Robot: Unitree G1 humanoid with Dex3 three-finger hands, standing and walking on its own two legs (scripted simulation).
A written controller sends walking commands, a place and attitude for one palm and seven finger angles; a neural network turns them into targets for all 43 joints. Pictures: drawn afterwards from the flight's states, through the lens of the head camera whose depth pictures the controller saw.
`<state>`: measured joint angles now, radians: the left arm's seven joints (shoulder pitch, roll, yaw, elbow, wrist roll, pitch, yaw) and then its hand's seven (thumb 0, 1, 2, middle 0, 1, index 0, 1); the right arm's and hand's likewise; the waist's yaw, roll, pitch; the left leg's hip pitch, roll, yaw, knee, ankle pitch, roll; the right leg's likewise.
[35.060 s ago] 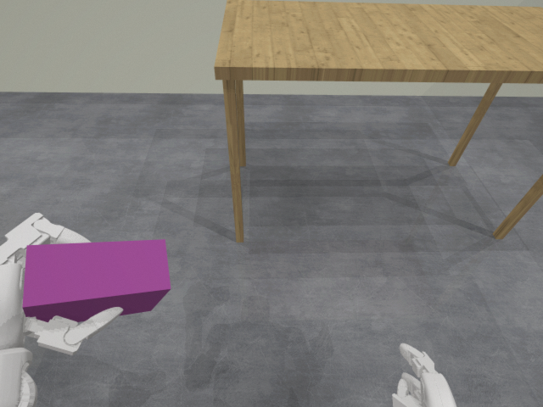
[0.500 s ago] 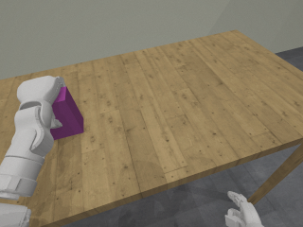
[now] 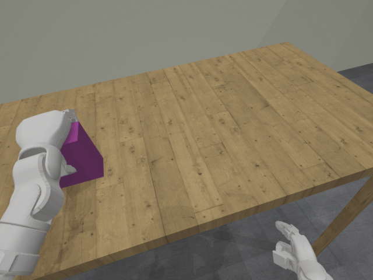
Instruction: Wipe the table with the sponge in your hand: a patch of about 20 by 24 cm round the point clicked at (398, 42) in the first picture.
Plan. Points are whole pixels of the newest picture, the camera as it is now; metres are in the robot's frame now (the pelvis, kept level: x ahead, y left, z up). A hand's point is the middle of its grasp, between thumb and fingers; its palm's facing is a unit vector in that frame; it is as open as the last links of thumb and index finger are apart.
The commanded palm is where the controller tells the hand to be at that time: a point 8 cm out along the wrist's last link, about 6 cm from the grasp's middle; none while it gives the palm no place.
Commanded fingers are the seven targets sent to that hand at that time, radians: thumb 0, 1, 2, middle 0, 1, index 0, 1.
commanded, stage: wipe back along the first lane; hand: left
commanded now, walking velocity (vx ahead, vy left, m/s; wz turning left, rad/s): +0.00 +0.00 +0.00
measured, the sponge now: (72, 163) +0.31 +0.30 +0.11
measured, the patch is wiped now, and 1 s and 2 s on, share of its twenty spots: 0.95 0.95 0.95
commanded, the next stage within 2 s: lift the sponge slowly off the table in 0.70 s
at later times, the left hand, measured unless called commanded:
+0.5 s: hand (56, 166) +0.26 +0.28 +0.16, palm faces +0.20 -0.11 -0.97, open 10.0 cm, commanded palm +0.21 +0.27 +0.18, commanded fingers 0.00 0.10 1.30 -1.20 -1.60 -1.20 -1.60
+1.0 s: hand (51, 180) +0.23 +0.27 +0.16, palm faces +0.29 -0.19 -0.94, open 10.0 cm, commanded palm +0.18 +0.26 +0.20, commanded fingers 0.00 0.10 1.30 -1.20 -1.60 -1.20 -1.60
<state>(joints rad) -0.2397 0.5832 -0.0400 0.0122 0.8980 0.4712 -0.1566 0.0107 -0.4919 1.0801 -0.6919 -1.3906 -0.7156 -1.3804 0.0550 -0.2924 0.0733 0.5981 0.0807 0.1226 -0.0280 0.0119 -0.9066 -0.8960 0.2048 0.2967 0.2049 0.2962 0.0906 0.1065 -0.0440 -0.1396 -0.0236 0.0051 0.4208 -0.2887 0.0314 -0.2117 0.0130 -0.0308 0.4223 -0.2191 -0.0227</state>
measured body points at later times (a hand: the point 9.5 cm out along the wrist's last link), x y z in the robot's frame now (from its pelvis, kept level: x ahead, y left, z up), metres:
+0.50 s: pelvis +0.00 +0.00 +0.00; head -0.02 -0.04 +0.44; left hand +0.24 +0.28 +0.22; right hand +0.24 -0.20 -0.09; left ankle -0.04 +0.10 -0.74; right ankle +0.00 -0.11 -0.74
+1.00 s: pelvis -0.01 +0.00 +0.00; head -0.03 -0.04 +0.44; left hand +0.21 +0.28 +0.21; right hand +0.23 -0.19 -0.08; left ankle -0.04 +0.10 -0.74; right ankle +0.00 -0.11 -0.74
